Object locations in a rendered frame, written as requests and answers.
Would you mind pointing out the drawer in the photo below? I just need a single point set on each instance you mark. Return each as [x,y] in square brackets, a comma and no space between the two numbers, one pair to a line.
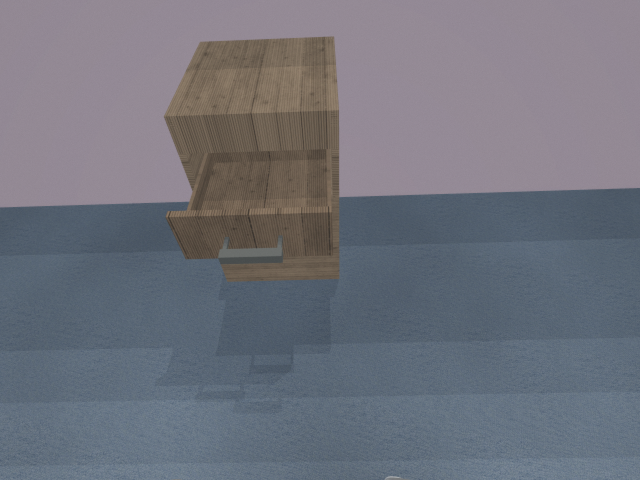
[252,197]

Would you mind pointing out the cabinet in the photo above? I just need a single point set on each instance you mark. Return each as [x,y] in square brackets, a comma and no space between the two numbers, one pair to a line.
[262,95]

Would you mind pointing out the handle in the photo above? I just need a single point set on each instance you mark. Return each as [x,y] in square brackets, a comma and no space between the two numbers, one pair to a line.
[251,255]

